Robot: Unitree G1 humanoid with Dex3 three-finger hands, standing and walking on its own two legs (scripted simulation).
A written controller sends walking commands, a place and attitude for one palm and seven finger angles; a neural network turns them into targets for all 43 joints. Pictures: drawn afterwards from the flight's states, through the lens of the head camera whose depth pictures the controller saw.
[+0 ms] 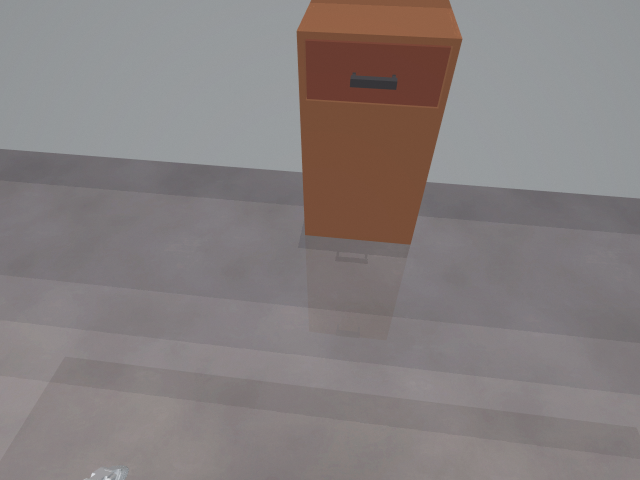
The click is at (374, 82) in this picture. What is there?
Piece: drawer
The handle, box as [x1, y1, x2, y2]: [350, 72, 396, 89]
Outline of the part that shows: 350,78 350,86 395,89 396,87 395,75 392,75 391,77 356,76 353,72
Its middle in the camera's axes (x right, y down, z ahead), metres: +0.16 -0.48 +1.16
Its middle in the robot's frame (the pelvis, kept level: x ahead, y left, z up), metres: +1.19 -0.11 -0.03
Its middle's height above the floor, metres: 0.74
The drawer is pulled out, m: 0.00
